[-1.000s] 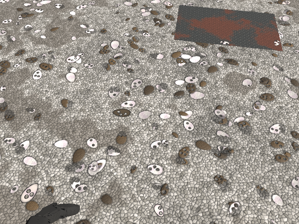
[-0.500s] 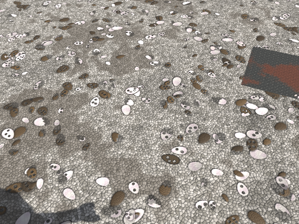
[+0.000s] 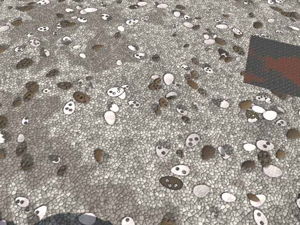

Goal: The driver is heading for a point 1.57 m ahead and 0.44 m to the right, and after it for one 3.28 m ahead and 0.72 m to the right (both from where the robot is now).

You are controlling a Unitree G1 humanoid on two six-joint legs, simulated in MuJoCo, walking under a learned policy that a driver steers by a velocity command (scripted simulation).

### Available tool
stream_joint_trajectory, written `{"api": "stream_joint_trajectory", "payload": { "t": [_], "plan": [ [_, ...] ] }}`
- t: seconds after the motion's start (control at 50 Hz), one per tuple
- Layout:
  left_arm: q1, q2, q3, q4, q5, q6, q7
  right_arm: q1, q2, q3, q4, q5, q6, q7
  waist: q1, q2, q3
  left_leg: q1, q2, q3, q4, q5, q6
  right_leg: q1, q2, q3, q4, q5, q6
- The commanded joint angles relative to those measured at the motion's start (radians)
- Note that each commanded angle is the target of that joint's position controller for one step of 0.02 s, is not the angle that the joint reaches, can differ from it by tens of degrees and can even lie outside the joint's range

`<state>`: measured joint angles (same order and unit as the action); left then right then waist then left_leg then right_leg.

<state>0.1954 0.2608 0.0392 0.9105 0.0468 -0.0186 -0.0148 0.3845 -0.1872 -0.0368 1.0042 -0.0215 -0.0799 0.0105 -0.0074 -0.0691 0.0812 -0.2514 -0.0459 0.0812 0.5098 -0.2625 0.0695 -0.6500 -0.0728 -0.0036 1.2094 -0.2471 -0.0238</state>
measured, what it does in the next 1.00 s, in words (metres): walks ahead, turning right: right foot, then left foot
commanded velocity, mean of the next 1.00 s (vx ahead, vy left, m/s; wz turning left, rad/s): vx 0.24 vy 0.00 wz -0.41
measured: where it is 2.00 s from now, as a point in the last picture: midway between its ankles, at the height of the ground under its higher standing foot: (204, 205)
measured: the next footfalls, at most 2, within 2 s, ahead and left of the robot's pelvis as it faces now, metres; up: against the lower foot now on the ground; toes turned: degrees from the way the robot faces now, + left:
right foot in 0.26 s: +0.27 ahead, -0.10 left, +0.00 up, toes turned -8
left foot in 0.78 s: +0.27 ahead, +0.10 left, +0.00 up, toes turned -27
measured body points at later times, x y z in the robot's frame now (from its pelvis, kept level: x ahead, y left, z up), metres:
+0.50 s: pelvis +0.16 -0.03 +0.00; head +0.21 -0.05 +0.45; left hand +0.29 +0.23 -0.13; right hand +0.22 -0.30 -0.14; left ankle +0.21 +0.12 -0.67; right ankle +0.23 -0.09 -0.73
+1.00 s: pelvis +0.24 +0.01 +0.02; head +0.25 +0.03 +0.47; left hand +0.46 +0.20 -0.12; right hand +0.13 -0.26 -0.10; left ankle +0.23 +0.12 -0.73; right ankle +0.20 -0.15 -0.66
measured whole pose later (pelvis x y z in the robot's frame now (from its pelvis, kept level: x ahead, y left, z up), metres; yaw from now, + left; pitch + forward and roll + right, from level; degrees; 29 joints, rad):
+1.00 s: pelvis +0.24 +0.01 +0.02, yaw -27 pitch +1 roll -1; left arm 0.21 0.31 0.10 0.88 0.04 0.01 -0.05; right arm 0.35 -0.25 -0.05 0.91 -0.03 -0.05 -0.02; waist -0.03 -0.05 -0.03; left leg -0.07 -0.01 0.01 0.27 -0.23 0.04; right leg -0.57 0.07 0.13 1.00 -0.20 -0.01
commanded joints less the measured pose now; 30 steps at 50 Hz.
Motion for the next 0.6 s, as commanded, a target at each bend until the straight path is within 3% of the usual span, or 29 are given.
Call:
{"api": "stream_joint_trajectory", "payload": {
  "t": [0.02, 0.08, 0.16, 0.22, 0.24, 0.26, 0.28, 0.3, 0.32, 0.34, 0.36, 0.4, 0.44, 0.6],
  "plan": [
    [0.031, 0.015, -0.007, -0.04, -0.01, -0.014, -0.019, -0.011, -0.128, -0.023, -0.053, 0.013, -0.024, -0.002, 0.045, 0.164, -0.052, -0.007, 0.282, -0.232, -0.292, 0.493, 0.161, 0.069, -0.048, 0.03, -0.259, 0.156, 0.009],
    [-0.091, -0.002, -0.019, -0.062, -0.032, -0.021, -0.031, 0.023, -0.136, -0.023, -0.036, 0.015, -0.019, -0.001, 0.015, 0.157, -0.037, 0.044, 0.252, -0.123, -0.344, 0.451, 0.12, 0.152, -0.004, -0.019, -0.447, 0.269, -0.027],
    [-0.154, -0.011, -0.02, -0.075, -0.023, -0.026, -0.025, 0.082, -0.13, -0.017, -0.002, 0.006, -0.006, -0.014, -0.007, 0.11, -0.002, 0.191, 0.275, -0.041, -0.263, 0.656, 0.087, 0.157, 0.041, -0.045, -0.56, 0.232, -0.066],
    [-0.092, 0.009, -0.004, -0.059, -0.01, -0.039, -0.02, 0.08, -0.162, -0.026, -0.001, -0.001, 0.009, -0.031, 0.008, 0.129, -0.045, 0.268, 0.263, -0.004, -0.051, 0.834, 0.065, 0.252, 0.105, -0.089, -0.642, 0.118, -0.096],
    [0.006, 0.022, 0.007, -0.028, -0.003, -0.048, -0.018, 0.068, -0.175, -0.03, -0.004, 0.001, 0.017, -0.035, 0.053, 0.103, -0.087, 0.254, 0.23, 0.026, 0.113, 0.824, 0.046, 0.362, 0.129, -0.089, -0.733, 0.19, -0.117],
    [0.109, 0.097, 0.029, -0.006, 0.008, -0.058, -0.011, 0.077, -0.187, -0.035, -0.028, 0.006, 0.017, -0.04, 0.083, 0.053, -0.173, 0.116, 0.182, 0.063, 0.336, 0.593, 0.001, 0.56, 0.023, 0.035, -0.719, 0.548, -0.159],
    [0.153, 0.194, 0.057, -0.017, 0.003, -0.052, -0.004, 0.143, -0.098, -0.017, -0.069, 0.025, 0.017, -0.038, 0.053, -0.153, -0.315, -0.188, 0.026, 0.098, 0.715, -0.198, -0.042, 0.849, -0.276, 0.372, -0.649, 1.086, -0.333],
    [0.201, 0.191, 0.061, -0.012, -0.058, -0.032, -0.003, 0.095, -0.137, -0.026, -0.082, 0.013, 0.031, -0.038, 0.084, -0.095, -0.405, -0.311, -0.021, -0.049, 0.839, -0.379, -0.054, 0.896, -0.327, 0.509, -0.709, 1.12, -0.413],
    [0.131, 0.173, 0.059, -0.025, -0.064, -0.021, 0.003, 0.032, -0.14, -0.03, -0.1, 0.003, 0.04, -0.037, 0.062, -0.017, -0.306, -0.348, 0.034, -0.102, 0.852, -0.326, -0.06, 0.786, -0.291, 0.44, -0.749, 0.975, -0.392],
    [0.053, 0.126, 0.048, -0.039, -0.056, -0.013, 0.007, -0.028, -0.129, -0.03, -0.116, -0.001, 0.045, -0.037, 0.04, 0.022, -0.19, -0.355, 0.063, -0.111, 0.787, -0.267, -0.065, 0.648, -0.235, 0.384, -0.796, 0.848, -0.35],
    [0.009, 0.097, 0.041, -0.045, -0.047, -0.004, 0.012, -0.055, -0.129, -0.032, -0.124, -0.006, 0.055, -0.04, 0.011, 0.038, -0.122, -0.333, 0.081, -0.115, 0.715, -0.226, -0.072, 0.545, -0.181, 0.336, -0.837, 0.759, -0.307],
    [-0.01, 0.082, 0.041, -0.052, -0.038, 0.004, 0.016, -0.038, -0.12, -0.032, -0.125, -0.019, 0.084, -0.04, -0.019, 0.018, -0.132, -0.238, 0.079, -0.106, 0.627, -0.167, -0.083, 0.448, -0.12, 0.289, -0.868, 0.678, -0.265],
    [0.001, 0.113, 0.053, -0.057, -0.034, 0.004, 0.011, -0.044, -0.109, -0.031, -0.133, -0.012, 0.097, -0.036, -0.025, 0.025, -0.168, -0.203, 0.065, -0.105, 0.58, -0.137, -0.089, 0.415, -0.1, 0.284, -0.88, 0.61, -0.257],
    [0.05, 0.157, 0.079, -0.073, -0.03, 0.038, 0.013, -0.239, -0.137, -0.035, -0.206, -0.002, 0.117, -0.042, 0.036, -0.029, -0.138, -0.241, 0.048, -0.143, 0.378, -0.092, -0.111, 0.393, -0.062, 0.434, -0.96, -0.03, -0.207]
  ]
}}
